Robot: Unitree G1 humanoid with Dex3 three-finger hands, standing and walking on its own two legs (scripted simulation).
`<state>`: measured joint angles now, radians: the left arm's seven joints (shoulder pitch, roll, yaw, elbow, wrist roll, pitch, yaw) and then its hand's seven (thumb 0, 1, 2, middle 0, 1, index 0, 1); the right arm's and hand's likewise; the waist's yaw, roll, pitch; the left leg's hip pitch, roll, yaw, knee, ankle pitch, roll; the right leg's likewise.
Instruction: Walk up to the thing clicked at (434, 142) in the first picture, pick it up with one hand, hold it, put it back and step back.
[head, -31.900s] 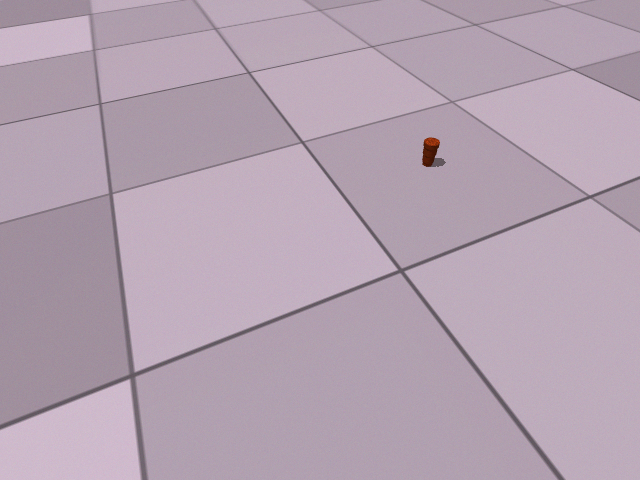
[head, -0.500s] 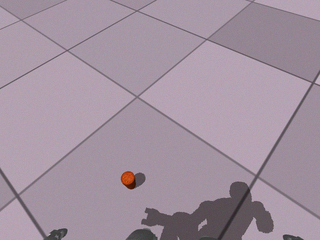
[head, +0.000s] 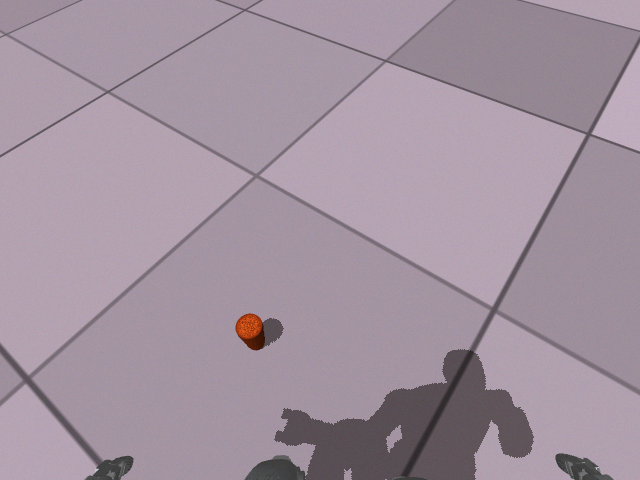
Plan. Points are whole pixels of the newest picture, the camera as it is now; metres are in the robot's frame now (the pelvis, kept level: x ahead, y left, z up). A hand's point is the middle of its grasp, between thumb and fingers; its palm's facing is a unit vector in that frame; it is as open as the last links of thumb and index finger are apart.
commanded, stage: step back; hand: left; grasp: from the side
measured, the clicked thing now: (252, 334) +0.56 +0.26 -0.68
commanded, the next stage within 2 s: none
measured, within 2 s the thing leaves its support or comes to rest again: neither
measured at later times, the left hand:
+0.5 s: hand out of the picture -0.02 +0.29 -0.14, palm faces +0.00 -0.93 -0.38, open 7.4 cm
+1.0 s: hand out of the picture -0.16 +0.24 -0.13, palm faces +0.02 -0.91 -0.42, open 7.4 cm
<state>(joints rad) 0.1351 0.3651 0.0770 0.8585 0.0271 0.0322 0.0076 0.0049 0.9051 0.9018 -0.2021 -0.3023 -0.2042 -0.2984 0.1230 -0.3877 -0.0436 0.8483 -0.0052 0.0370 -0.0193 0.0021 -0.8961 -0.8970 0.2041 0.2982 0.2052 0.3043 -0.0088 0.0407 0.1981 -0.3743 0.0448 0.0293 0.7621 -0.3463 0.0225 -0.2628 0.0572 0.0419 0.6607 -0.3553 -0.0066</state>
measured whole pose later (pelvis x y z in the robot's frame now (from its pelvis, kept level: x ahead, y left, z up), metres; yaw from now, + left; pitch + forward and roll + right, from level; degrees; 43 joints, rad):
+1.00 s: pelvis -0.29 -0.03 +0.00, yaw +3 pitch -2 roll +1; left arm 0.12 0.38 0.06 0.75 0.03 0.05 0.01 0.01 0.90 0.90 -0.21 -0.30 -0.21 -0.30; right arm 0.23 -0.40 -0.04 0.86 -0.01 0.03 -0.02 0.00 -0.90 -0.90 0.20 0.30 0.20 0.30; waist 0.00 0.00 0.16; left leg -0.27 -0.04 -0.03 0.69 -0.39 0.01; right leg -0.41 -0.05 -0.03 0.72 -0.29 -0.01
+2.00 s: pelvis -0.50 -0.08 +0.01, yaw +5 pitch -3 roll +0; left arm 0.23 0.36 0.06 1.00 0.04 -0.04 -0.02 0.01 0.90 0.90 -0.20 -0.30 -0.21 -0.30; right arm 0.21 -0.37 -0.05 0.99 -0.03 0.01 0.01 0.00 -0.90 -0.90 0.20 0.30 0.20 0.30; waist 0.04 0.03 0.05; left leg -0.32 -0.02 -0.08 0.82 -0.48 0.01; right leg -0.27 0.00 -0.04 0.60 -0.28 -0.04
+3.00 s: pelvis -0.47 -0.07 +0.03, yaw +4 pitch -3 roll +0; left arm 0.08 0.34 0.00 1.15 0.01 -0.01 -0.01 0.00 0.90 0.90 -0.20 -0.30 -0.20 -0.30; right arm 0.07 -0.35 -0.01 1.15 -0.01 -0.01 0.01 0.00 -0.90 -0.90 0.20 0.30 0.20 0.30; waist 0.00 0.01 0.07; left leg -0.11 0.02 0.01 0.32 -0.17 -0.02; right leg -0.11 -0.01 0.01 0.34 -0.18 0.01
